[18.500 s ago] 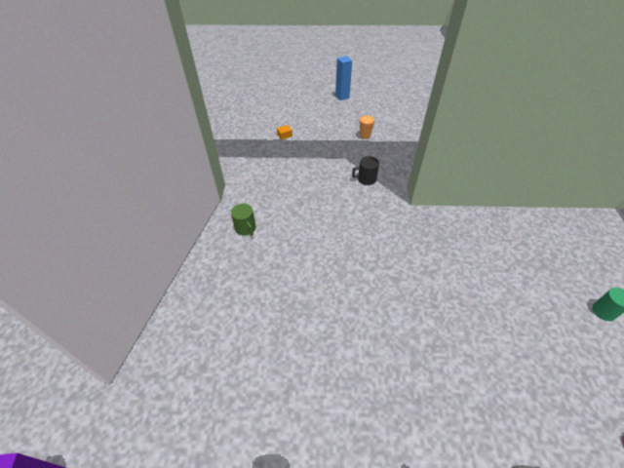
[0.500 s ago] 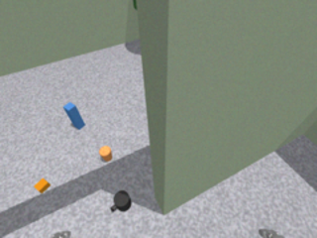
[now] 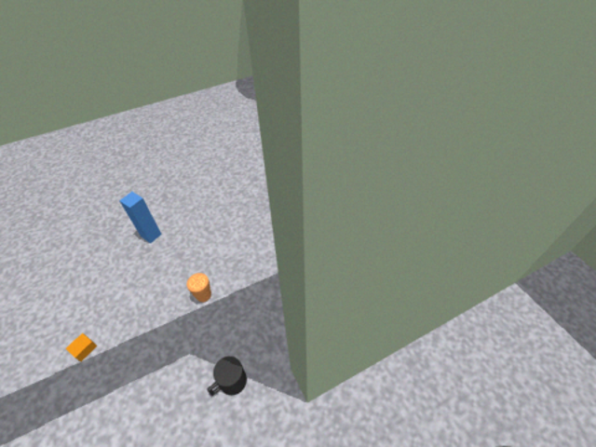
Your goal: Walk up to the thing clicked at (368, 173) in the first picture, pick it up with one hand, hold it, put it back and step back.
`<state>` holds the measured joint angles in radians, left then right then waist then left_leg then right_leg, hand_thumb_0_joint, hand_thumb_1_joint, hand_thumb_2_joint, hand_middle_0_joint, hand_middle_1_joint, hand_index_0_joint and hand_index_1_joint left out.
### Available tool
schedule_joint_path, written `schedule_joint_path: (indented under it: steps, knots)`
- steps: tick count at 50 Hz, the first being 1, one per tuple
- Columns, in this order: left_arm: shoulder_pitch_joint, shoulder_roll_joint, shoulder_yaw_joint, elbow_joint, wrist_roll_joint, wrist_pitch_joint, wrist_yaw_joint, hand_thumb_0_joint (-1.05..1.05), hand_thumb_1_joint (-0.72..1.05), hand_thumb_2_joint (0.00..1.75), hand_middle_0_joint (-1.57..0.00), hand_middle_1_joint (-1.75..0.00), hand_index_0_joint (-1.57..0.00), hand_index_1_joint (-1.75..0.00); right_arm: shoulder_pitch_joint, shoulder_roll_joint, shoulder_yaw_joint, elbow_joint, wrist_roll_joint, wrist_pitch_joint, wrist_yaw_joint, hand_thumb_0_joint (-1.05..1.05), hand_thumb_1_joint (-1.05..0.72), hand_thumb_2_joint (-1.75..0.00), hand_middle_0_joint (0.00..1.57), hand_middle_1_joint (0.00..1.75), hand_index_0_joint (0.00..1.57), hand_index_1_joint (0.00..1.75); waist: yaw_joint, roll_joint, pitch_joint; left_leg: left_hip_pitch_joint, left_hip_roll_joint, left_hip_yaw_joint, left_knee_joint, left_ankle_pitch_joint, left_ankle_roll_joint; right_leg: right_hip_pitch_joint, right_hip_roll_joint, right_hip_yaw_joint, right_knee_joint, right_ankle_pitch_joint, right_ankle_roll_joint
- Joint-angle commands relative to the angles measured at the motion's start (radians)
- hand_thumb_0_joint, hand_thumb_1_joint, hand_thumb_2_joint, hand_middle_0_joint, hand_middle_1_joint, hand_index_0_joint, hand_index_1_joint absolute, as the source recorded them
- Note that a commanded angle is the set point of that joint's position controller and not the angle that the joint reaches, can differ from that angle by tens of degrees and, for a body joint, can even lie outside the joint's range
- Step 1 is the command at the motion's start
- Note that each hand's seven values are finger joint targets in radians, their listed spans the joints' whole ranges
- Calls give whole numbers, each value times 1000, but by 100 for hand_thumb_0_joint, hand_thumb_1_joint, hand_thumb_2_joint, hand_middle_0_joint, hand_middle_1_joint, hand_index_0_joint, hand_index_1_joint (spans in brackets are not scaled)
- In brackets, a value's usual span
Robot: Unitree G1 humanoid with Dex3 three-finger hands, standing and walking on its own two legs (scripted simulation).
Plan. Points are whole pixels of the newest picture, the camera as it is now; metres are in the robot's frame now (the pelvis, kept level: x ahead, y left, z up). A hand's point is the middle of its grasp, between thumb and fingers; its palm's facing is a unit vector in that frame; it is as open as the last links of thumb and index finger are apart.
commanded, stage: stand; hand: left
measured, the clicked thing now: (226, 379) +0.40 +0.27 -0.73
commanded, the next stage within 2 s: walk up in 1.80 s
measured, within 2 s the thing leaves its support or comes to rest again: neither
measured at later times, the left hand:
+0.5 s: hand out of the picture +0.08 +0.26 -0.15, palm faces -0.03 -0.94 -0.35, open 7.4 cm
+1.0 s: hand out of the picture +0.09 +0.26 -0.15, palm faces -0.02 -0.94 -0.35, open 7.4 cm
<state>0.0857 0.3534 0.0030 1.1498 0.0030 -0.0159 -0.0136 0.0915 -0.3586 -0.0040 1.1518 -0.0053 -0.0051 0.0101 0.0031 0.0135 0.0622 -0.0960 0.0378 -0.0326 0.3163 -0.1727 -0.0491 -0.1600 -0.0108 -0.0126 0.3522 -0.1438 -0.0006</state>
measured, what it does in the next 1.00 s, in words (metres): stands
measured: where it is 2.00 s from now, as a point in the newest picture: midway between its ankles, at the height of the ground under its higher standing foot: outside the picture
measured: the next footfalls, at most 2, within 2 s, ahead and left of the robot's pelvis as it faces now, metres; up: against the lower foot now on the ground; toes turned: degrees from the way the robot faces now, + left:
none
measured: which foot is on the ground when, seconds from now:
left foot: down 0.00-1.00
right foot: down 0.00-1.00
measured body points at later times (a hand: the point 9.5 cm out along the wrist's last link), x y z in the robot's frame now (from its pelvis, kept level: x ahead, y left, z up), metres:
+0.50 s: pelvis +0.00 +0.00 +0.00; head +0.01 +0.00 +0.45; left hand +0.08 +0.30 -0.13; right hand +0.06 -0.30 -0.14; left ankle +0.00 +0.15 -0.75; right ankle +0.03 -0.12 -0.75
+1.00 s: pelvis +0.01 +0.01 +0.00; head +0.03 +0.00 +0.45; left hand +0.09 +0.31 -0.13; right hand +0.09 -0.30 -0.13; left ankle +0.00 +0.15 -0.75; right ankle +0.03 -0.12 -0.75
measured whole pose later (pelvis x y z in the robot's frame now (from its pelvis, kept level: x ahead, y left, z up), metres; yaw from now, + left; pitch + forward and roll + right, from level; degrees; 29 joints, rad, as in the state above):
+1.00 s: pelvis +0.01 +0.01 +0.00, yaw +0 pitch -2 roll +0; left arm 0.10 0.35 0.00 1.13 0.00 -0.01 -0.01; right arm 0.10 -0.36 0.01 1.13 -0.01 0.00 0.01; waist 0.00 0.01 0.05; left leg -0.09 0.03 -0.03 0.32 -0.19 -0.04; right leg -0.15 -0.02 -0.01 0.35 -0.16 0.01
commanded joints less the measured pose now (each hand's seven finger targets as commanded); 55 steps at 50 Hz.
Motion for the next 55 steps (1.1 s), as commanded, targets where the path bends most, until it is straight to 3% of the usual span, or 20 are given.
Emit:
schedule_joint_path:
  steps: [1, 7, 14, 20, 36, 43, 49, 55]
  knots:
    - [-61, 229, 38, -63, 2, -23, 14, 0, 90, 90, -20, -30, -20, -30, -38, -208, -38, -61, -4, -25, -8, 0, -90, -90, 20, 30, 20, 30, -5, -30, -86, -32, 87, -58, -47, 33, 52, 45, -115, 107, -77, 17, -16]
    - [-52, 233, 39, -64, 4, -18, 12, 0, 90, 90, -20, -30, -20, -30, -22, -205, -38, -61, -6, -22, -7, 0, -90, -90, 20, 30, 20, 30, -3, -39, -57, -36, 81, -57, -48, -21, 54, -8, -117, 122, -102, -102, -18]
    - [-47, 229, 38, -72, 3, -21, 11, 0, 90, 90, -20, -30, -20, -30, -21, -209, -37, -66, -6, -27, -9, 0, -90, -90, 20, 30, 20, 30, 0, -18, -93, -30, 88, -61, -47, 30, 55, 34, -116, 115, -76, -2, -19]
    - [-50, 231, 36, -75, 2, -17, 11, 0, 90, 90, -20, -30, -20, -30, -2, -206, -32, -62, -6, -22, -9, 0, -90, -90, 20, 30, 20, 30, -6, -33, -66, -41, 84, -54, -45, -8, 56, 4, -113, 122, -88, -69, -19]
    - [-38, 225, 35, -75, 3, -18, 14, 0, 90, 90, -20, -30, -20, -30, -4, -216, -31, -67, -4, -25, -13, 0, -90, -90, 20, 30, 20, 30, -4, -19, -107, -15, 95, -56, -48, 121, 54, 70, -116, 97, -45, 128, -17]
    - [-32, 218, 33, -72, 3, -17, 15, 0, 90, 90, -20, -30, -20, -30, -17, -217, -33, -73, -3, -20, -14, 0, -90, -90, 20, 30, 20, 30, -1, -18, -82, -19, 90, -57, -45, 75, 55, 46, -113, 95, -65, 71, -13]
    - [-32, 222, 35, -78, 5, -17, 15, 0, 90, 90, -20, -30, -20, -30, -21, -216, -32, -80, -5, -24, -15, 0, -90, -90, 20, 30, 20, 30, -1, -4, -105, -16, 98, -55, -45, 127, 56, 78, -118, 93, -46, 139, -16]
    - [-37, 223, 36, -76, 6, -17, 18, 0, 90, 90, -20, -30, -20, -30, -14, -213, -34, -81, -4, -20, -15, 0, -90, -90, 20, 30, 20, 30, -6, -23, -101, -5, 94, -50, -40, 108, 57, 72, -120, 94, -55, 125, -18]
